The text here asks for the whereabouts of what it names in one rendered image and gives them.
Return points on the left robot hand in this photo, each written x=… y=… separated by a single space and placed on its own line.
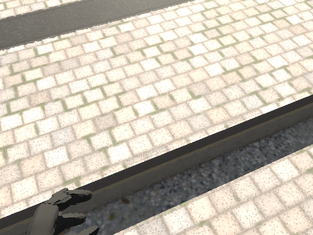
x=48 y=218

